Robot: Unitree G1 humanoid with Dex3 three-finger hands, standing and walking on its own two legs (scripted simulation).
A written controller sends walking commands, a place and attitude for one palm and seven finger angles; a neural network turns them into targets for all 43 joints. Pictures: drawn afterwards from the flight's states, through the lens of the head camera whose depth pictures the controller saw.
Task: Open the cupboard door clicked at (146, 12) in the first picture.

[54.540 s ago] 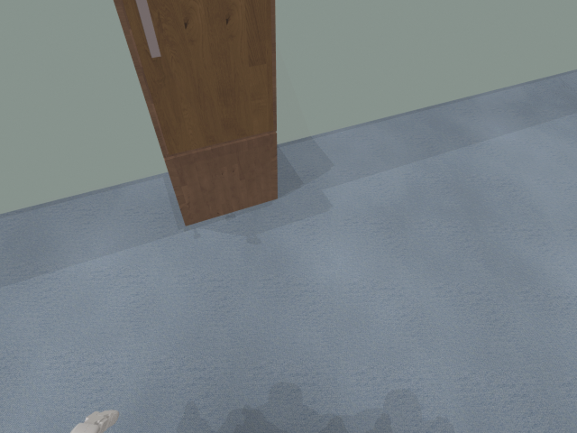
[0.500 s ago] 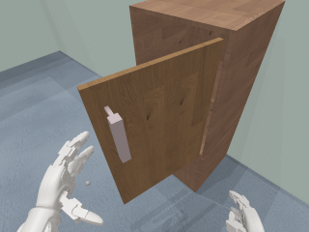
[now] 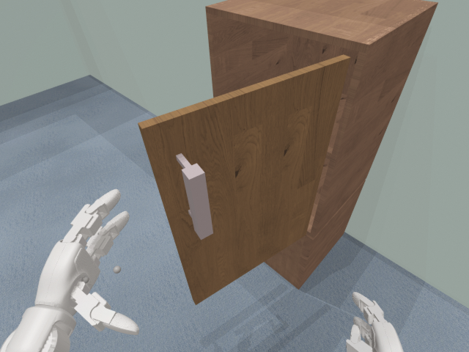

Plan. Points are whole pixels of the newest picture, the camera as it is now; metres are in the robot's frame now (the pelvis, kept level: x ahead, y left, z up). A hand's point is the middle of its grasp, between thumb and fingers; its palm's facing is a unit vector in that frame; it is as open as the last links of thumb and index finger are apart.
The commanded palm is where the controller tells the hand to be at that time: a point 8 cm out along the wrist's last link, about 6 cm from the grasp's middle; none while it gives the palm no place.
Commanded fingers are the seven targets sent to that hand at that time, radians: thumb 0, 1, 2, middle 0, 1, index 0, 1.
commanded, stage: draw the hand back to the body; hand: left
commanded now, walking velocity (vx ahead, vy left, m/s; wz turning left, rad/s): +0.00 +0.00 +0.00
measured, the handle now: (193, 196) +0.34 +0.10 +0.12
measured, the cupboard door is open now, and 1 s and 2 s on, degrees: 77 77 77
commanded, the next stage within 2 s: step back with the hand held close in 1.28 s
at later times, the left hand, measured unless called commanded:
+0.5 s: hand (69, 260) +0.20 +0.24 +0.14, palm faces +0.31 -0.90 -0.30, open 13.9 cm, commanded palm +0.16 +0.29 +0.16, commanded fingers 0.00 0.23 0.62 -0.18 -0.30 -0.18 -0.30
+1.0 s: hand (51, 227) +0.23 +0.27 +0.17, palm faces +0.42 -0.81 -0.41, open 8.2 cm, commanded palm +0.18 +0.31 +0.19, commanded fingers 0.00 0.90 0.90 -0.20 -0.30 -0.20 -0.30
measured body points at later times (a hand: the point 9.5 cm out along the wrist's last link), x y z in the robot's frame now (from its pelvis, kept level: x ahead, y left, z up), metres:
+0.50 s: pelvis +0.00 +0.03 +0.02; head -0.01 +0.02 +0.47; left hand +0.18 +0.29 +0.16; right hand +0.19 -0.18 -0.06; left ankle +0.03 +0.10 -0.72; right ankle -0.03 -0.08 -0.72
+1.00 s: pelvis +0.03 +0.01 +0.02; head +0.02 -0.01 +0.47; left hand +0.20 +0.31 +0.19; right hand +0.22 -0.22 -0.07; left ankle +0.03 +0.10 -0.72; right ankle -0.03 -0.08 -0.72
